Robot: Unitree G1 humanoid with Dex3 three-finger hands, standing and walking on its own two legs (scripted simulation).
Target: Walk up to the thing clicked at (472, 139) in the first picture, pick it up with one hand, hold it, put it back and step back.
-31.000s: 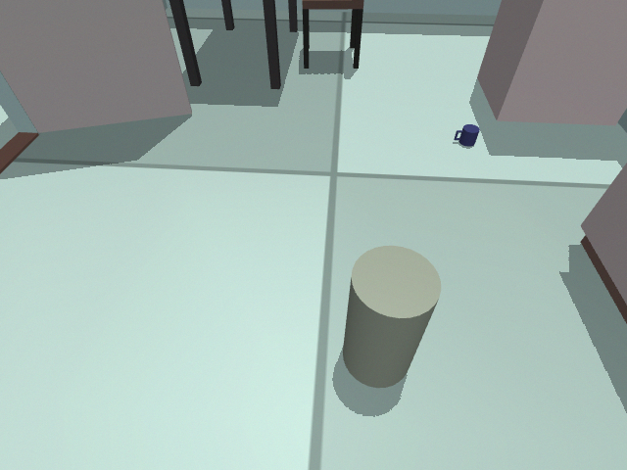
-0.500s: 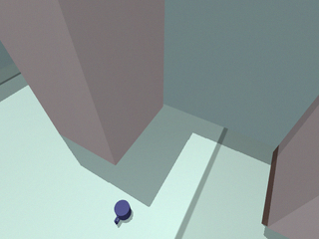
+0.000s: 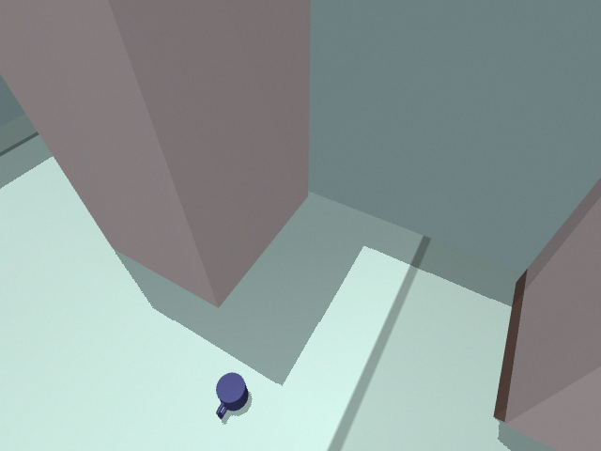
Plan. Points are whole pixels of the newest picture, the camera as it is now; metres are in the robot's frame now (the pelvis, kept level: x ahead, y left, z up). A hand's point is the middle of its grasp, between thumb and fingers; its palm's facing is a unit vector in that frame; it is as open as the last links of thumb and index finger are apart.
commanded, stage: rise first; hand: left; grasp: from above
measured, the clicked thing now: (229, 397) +0.41 +0.25 -0.74
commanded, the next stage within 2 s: none
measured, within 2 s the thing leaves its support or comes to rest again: neither
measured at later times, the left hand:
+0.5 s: hand out of the picture +0.13 +0.26 -0.21, palm faces -0.10 -0.90 -0.42, open 13.6 cm
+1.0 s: hand out of the picture +0.17 +0.28 -0.35, palm faces -0.39 -0.65 -0.65, open 14.1 cm
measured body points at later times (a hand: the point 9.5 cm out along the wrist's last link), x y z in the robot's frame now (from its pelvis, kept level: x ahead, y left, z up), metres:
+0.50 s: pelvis -0.02 +0.01 -0.06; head +0.06 +0.02 +0.38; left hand +0.13 +0.31 -0.18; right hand +0.12 -0.25 -0.17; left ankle -0.01 +0.13 -0.75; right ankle -0.01 -0.13 -0.75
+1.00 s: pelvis -0.05 +0.01 -0.20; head +0.10 +0.03 +0.22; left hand +0.19 +0.32 -0.31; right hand +0.15 -0.25 -0.30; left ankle -0.02 +0.13 -0.75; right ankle -0.01 -0.13 -0.75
